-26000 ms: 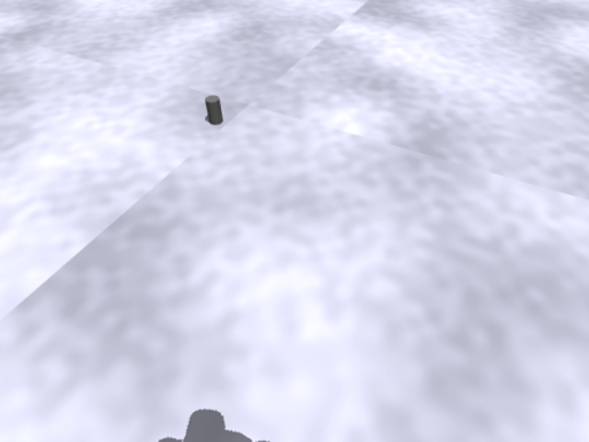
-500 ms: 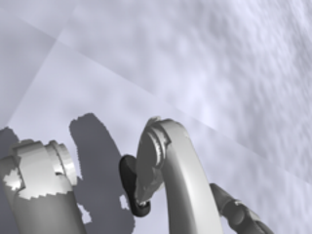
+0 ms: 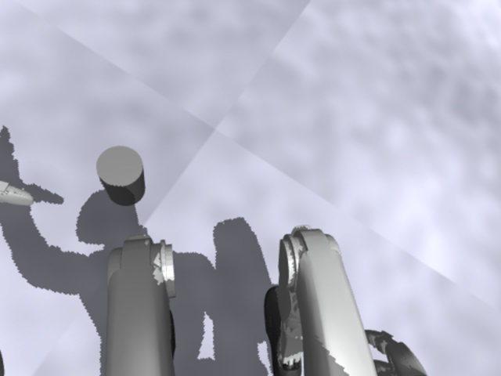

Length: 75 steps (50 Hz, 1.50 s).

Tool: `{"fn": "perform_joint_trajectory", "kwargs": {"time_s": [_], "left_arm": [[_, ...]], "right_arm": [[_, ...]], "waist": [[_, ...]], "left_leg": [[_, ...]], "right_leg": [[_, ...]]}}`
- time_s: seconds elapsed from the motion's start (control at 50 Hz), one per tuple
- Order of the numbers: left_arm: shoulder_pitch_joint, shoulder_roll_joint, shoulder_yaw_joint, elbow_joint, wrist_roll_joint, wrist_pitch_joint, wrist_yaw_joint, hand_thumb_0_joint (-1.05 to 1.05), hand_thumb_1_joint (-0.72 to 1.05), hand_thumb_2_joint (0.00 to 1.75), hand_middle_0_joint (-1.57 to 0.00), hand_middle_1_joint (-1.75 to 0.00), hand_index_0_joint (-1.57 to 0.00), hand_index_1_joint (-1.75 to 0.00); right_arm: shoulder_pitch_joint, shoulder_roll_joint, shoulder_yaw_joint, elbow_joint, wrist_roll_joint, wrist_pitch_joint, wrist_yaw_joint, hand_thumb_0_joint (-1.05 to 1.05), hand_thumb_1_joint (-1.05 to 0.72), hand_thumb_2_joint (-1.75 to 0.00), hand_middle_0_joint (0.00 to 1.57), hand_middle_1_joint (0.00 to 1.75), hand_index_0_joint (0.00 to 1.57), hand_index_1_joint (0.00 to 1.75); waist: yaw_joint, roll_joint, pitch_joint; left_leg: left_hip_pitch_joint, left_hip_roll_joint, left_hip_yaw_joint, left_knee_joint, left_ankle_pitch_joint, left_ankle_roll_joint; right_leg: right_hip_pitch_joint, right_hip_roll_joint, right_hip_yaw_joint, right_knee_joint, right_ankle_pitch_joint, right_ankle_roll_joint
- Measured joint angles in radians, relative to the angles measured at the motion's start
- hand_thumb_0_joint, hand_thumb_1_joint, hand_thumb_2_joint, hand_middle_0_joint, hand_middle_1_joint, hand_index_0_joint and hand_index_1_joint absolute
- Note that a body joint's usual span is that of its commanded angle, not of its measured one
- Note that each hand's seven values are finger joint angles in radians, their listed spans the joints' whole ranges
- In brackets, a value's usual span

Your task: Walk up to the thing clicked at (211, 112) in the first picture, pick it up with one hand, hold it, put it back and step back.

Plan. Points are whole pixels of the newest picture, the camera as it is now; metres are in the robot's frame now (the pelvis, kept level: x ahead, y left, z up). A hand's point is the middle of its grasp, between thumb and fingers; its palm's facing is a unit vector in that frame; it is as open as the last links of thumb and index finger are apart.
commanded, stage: home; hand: left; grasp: from the side
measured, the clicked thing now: (123, 178) +0.48 +0.23 -0.28
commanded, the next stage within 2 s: none
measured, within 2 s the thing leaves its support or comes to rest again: neither
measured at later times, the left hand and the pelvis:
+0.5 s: hand out of the picture +0.30 +0.26 +0.12, palm faces +0.20 -0.88 -0.42, open 17.3 cm; pelvis +0.05 -0.03 +0.22, yaw +7 degrees
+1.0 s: hand out of the picture +0.24 +0.19 +0.30, palm faces +0.25 -0.92 -0.31, open 17.6 cm; pelvis +0.09 -0.01 +0.35, yaw +8 degrees
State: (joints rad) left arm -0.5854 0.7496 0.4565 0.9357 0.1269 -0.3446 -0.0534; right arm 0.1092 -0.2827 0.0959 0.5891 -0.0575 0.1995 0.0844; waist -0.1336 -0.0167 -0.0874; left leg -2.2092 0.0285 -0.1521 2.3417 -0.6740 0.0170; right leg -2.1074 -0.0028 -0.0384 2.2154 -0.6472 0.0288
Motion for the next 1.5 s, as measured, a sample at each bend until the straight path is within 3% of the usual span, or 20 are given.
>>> {"fn": "perform_joint_trajectory", "kwargs": {"time_s": [0.12, 0.18, 0.26, 0.4, 0.54, 0.7, 0.94, 1.08, 1.26, 1.5], "left_arm": [[0.213, -0.146, -0.094, -0.251, -0.024, 0.16, 0.014, -0.01, -0.55, 0.06, -0.06, -0.06, -0.06, -0.06], [0.309, -0.21, -0.136, -0.363, -0.037, 0.223, 0.033, -0.01, -0.54, 0.06, -0.06, -0.06, -0.06, -0.06], [0.398, -0.265, -0.174, -0.453, -0.049, 0.287, 0.068, -0.01, -0.51, 0.07, -0.07, -0.06, -0.07, -0.06], [0.505, -0.325, -0.23, -0.51, -0.08, 0.355, 0.133, -0.01, -0.5, 0.08, -0.07, -0.06, -0.07, -0.06], [0.598, -0.405, -0.299, -0.546, -0.107, 0.427, 0.165, -0.01, -0.53, 0.06, -0.06, -0.06, -0.06, -0.06], [0.755, -0.479, -0.361, -0.665, -0.134, 0.525, 0.207, -0.01, -0.55, 0.05, -0.06, -0.05, -0.06, -0.05], [1.023, -0.53, -0.46, -0.932, -0.152, 0.636, 0.237, -0.01, -0.55, 0.05, -0.06, -0.05, -0.06, -0.05], [1.078, -0.542, -0.475, -0.986, -0.147, 0.641, 0.221, -0.01, -0.58, 0.03, -0.05, -0.05, -0.05, -0.05], [1.06, -0.54, -0.466, -0.957, -0.137, 0.635, 0.204, -0.01, -0.57, 0.04, -0.05, -0.05, -0.05, -0.05], [1.045, -0.547, -0.467, -0.936, -0.137, 0.623, 0.197, -0.01, -0.57, 0.04, -0.05, -0.05, -0.05, -0.05]], "right_arm": [[0.015, 0.01, -0.065, -0.021, 0.063, 0.01, -0.026, 0.01, -0.9, -0.91, 0.21, 0.3, 0.21, 0.3], [0.006, 0.023, -0.076, -0.044, 0.086, 0.002, -0.054, 0.01, -0.9, -0.91, 0.21, 0.3, 0.21, 0.3], [-0.007, 0.04, -0.081, -0.07, 0.102, -0.025, -0.095, 0.01, -0.9, -0.91, 0.21, 0.3, 0.21, 0.3], [-0.013, 0.042, -0.093, -0.088, 0.102, -0.091, -0.159, 0.01, -0.9, -0.9, 0.21, 0.3, 0.21, 0.3], [0.013, 0.036, -0.103, -0.091, 0.104, -0.142, -0.19, 0.01, -0.9, -0.91, 0.2, 0.3, 0.21, 0.3], [0.098, 0.054, -0.096, -0.089, 0.11, -0.178, -0.228, 0.01, -0.9, -0.91, 0.2, 0.3, 0.21, 0.3], [0.19, 0.075, -0.083, -0.114, 0.1, -0.237, -0.282, 0.01, -0.89, -0.91, 0.2, 0.3, 0.21, 0.3], [0.176, 0.086, -0.072, -0.126, 0.088, -0.273, -0.283, 0.01, -0.89, -0.91, 0.21, 0.3, 0.21, 0.3], [0.153, 0.085, -0.065, -0.119, 0.074, -0.312, -0.276, 0.02, -0.89, -0.9, 0.21, 0.3, 0.21, 0.3], [0.172, 0.079, -0.069, -0.081, 0.072, -0.317, -0.279, 0.02, -0.89, -0.9, 0.21, 0.3, 0.21, 0.3]], "waist": [[0.054, 0.041, -0.046], [0.066, 0.037, -0.048], [0.073, 0.021, -0.055], [0.079, 0.021, -0.085], [0.082, 0.034, -0.085], [0.076, 0.029, -0.078], [0.087, 0.063, -0.087], [0.102, 0.068, -0.07], [0.112, 0.051, -0.026], [0.104, 0.06, -0.026]], "left_leg": [[0.111, 0.013, 0.046, -0.149, 0.0, -0.001], [0.2, 0.018, 0.059, -0.243, 0.005, -0.011], [0.329, 0.022, 0.065, -0.376, 0.018, -0.031], [0.572, 0.026, 0.069, -0.591, 0.033, -0.055], [0.829, 0.035, 0.082, -0.797, 0.057, -0.062], [1.116, 0.039, 0.092, -1.026, 0.104, -0.064], [1.452, 0.034, 0.114, -1.278, 0.167, -0.047], [1.527, 0.028, 0.117, -1.328, 0.187, -0.043], [1.552, 0.026, 0.111, -1.353, 0.206, -0.048], [1.579, 0.033, 0.109, -1.377, 0.211, -0.057]], "right_leg": [[0.081, -0.008, 0.03, -0.122, 0.004, 0.027], [0.156, -0.011, 0.034, -0.202, 0.01, 0.035], [0.272, -0.017, 0.027, -0.316, 0.019, 0.022], [0.503, -0.025, 0.009, -0.508, 0.02, -0.004], [0.753, -0.022, 0.003, -0.704, 0.041, -0.013], [1.043, -0.021, -0.005, -0.934, 0.087, -0.015], [1.387, -0.025, -0.001, -1.205, 0.161, -0.001], [1.464, -0.031, -0.002, -1.257, 0.181, 0.004], [1.489, -0.032, -0.009, -1.277, 0.195, -0.001], [1.512, -0.025, -0.012, -1.292, 0.194, -0.009]]}}
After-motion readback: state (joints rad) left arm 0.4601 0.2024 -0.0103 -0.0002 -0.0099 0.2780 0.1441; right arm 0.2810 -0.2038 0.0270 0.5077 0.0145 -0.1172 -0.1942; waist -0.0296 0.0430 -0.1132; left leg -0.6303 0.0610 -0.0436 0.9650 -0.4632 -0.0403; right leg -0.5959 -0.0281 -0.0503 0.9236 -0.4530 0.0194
